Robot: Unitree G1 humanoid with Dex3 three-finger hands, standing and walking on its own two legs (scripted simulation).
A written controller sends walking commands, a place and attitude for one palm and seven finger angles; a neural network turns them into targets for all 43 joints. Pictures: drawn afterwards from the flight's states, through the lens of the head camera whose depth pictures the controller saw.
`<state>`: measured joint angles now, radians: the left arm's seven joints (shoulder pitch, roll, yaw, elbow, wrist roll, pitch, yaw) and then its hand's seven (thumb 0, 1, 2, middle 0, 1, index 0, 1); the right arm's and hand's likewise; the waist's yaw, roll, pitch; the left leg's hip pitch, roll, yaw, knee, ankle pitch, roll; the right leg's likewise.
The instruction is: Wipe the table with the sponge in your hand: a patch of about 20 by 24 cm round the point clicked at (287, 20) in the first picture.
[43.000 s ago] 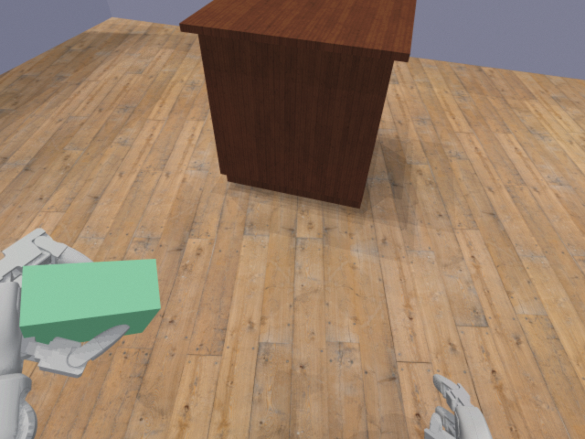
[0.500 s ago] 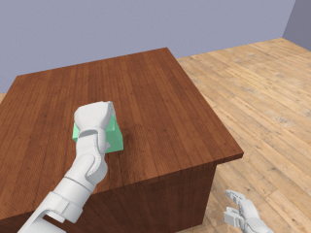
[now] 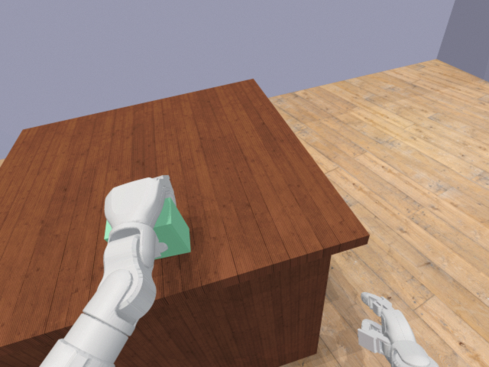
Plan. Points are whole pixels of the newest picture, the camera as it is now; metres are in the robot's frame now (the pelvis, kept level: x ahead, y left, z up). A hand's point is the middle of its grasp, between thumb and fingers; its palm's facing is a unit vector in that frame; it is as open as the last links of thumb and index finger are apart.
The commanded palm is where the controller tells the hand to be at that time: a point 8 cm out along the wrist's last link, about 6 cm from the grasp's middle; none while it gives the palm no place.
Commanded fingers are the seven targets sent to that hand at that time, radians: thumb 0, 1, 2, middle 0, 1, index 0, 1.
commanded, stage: wipe back along the third lane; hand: left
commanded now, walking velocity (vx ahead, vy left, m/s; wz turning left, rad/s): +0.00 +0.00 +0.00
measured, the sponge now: (155, 237) +0.31 +0.21 +0.07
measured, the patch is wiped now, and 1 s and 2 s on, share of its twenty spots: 1.00 1.00 1.00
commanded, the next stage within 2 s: slide back across to the middle lane in 0.08 s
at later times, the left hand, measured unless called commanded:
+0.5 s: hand (129, 235) +0.27 +0.21 +0.13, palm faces +0.16 -0.20 -0.97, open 9.3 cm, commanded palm +0.23 +0.23 +0.17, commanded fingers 0.00 0.10 1.30 -1.20 -1.60 -1.20 -1.60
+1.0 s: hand (88, 256) +0.24 +0.27 +0.12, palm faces +0.05 -0.10 -0.99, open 9.3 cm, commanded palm +0.22 +0.27 +0.17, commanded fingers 0.00 0.10 1.30 -1.20 -1.60 -1.20 -1.60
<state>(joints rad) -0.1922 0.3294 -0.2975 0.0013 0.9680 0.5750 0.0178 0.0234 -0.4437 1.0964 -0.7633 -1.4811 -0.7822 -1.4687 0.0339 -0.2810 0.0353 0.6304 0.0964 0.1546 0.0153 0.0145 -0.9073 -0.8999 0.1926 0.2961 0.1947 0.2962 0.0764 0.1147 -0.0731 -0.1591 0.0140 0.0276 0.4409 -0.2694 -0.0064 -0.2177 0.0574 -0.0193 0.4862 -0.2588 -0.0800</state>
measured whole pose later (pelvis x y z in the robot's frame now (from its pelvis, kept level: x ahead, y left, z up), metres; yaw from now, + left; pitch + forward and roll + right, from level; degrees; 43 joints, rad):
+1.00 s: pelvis -0.02 +0.02 +0.00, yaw +0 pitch -3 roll +1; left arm 0.00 0.47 -0.13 -0.14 0.90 0.41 -0.06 0.00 -0.47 1.09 -0.80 -1.44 -0.84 -1.40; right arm 0.04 -0.26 0.05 0.65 0.06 0.08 -0.05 0.01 -0.90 -0.90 0.20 0.30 0.20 0.30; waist 0.11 0.12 -0.02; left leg -0.13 0.00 0.02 0.42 -0.23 0.00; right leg -0.17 0.04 -0.02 0.44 -0.21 -0.06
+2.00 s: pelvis -0.01 +0.01 +0.00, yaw +2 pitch +3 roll +0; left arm -0.50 0.54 -0.07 0.51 0.94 0.24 -0.08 0.00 -0.50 1.11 -0.83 -1.43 -0.85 -1.40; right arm 0.15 -0.30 0.03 0.69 0.09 0.10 -0.08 0.01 -0.90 -0.90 0.20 0.30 0.20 0.30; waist 0.04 0.08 -0.04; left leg -0.25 0.00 0.00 0.44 -0.24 0.00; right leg -0.27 0.05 -0.04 0.43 -0.20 -0.06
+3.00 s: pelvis +0.02 +0.05 +0.01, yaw +1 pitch +7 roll -1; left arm -0.60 0.62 0.01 0.65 0.98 0.14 -0.05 0.00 -0.49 1.10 -0.81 -1.44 -0.84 -1.42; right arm 0.22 -0.31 0.00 0.69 0.08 0.14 -0.06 0.01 -0.91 -0.90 0.20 0.30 0.20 0.30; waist 0.00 0.07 -0.05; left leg -0.26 -0.02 0.02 0.41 -0.26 0.04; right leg -0.28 0.02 -0.02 0.37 -0.21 -0.02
